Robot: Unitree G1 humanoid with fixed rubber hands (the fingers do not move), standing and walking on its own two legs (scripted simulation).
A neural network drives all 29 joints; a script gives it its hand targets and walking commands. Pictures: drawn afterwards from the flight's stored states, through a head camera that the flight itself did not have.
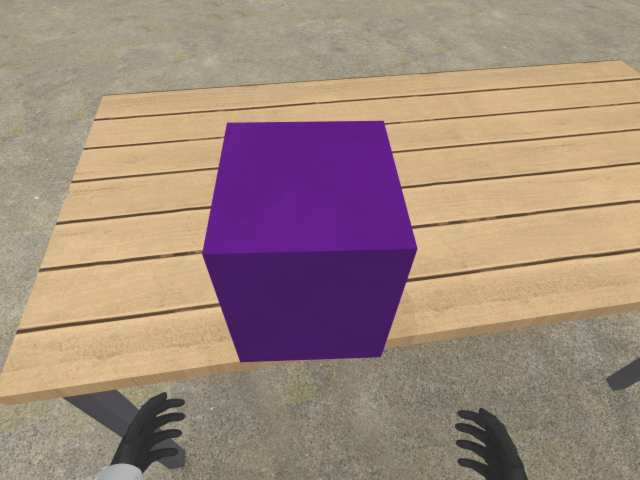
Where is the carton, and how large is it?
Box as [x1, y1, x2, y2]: [202, 121, 416, 361]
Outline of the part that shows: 383,121 227,123 202,254 240,361 372,357 381,355 416,251 413,233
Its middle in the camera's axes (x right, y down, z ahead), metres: -0.01 +0.01 +0.52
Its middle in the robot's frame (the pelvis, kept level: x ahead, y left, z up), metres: +0.39 +0.04 +0.06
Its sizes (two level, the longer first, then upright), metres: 0.210 0.200 0.250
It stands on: a table, 0.72 m high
